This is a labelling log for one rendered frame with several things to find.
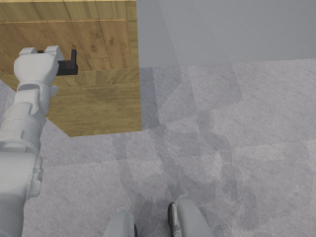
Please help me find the robot shin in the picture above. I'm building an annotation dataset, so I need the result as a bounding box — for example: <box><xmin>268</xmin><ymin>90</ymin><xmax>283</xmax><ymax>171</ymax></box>
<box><xmin>117</xmin><ymin>207</ymin><xmax>128</xmax><ymax>213</ymax></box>
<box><xmin>173</xmin><ymin>195</ymin><xmax>189</xmax><ymax>237</ymax></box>

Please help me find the cabinet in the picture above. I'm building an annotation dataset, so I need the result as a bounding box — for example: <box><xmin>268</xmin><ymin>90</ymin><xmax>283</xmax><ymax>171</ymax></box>
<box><xmin>0</xmin><ymin>0</ymin><xmax>142</xmax><ymax>137</ymax></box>

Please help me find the robot left upper arm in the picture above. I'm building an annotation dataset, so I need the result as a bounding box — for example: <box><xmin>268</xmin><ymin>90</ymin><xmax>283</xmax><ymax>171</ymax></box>
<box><xmin>0</xmin><ymin>151</ymin><xmax>43</xmax><ymax>237</ymax></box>

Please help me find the left robot shin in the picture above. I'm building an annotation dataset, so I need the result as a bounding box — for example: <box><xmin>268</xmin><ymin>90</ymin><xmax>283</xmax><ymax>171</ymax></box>
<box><xmin>117</xmin><ymin>207</ymin><xmax>128</xmax><ymax>213</ymax></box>

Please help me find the drawer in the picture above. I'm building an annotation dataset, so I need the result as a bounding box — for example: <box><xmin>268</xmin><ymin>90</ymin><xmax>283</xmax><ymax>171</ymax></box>
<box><xmin>0</xmin><ymin>18</ymin><xmax>131</xmax><ymax>75</ymax></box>

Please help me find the handle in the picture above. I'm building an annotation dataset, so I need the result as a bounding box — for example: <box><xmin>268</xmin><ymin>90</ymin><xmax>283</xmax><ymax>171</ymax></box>
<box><xmin>38</xmin><ymin>48</ymin><xmax>78</xmax><ymax>76</ymax></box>

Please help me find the left robot hand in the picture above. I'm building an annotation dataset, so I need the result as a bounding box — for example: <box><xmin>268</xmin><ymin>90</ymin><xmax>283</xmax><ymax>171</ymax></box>
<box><xmin>14</xmin><ymin>45</ymin><xmax>64</xmax><ymax>97</ymax></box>

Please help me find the right robot shin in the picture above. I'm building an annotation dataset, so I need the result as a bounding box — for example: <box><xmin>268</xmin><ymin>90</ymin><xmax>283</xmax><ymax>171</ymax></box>
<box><xmin>173</xmin><ymin>195</ymin><xmax>189</xmax><ymax>237</ymax></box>

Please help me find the robot left forearm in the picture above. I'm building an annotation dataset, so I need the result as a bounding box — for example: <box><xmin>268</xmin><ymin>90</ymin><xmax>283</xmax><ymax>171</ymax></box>
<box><xmin>0</xmin><ymin>80</ymin><xmax>51</xmax><ymax>156</ymax></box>

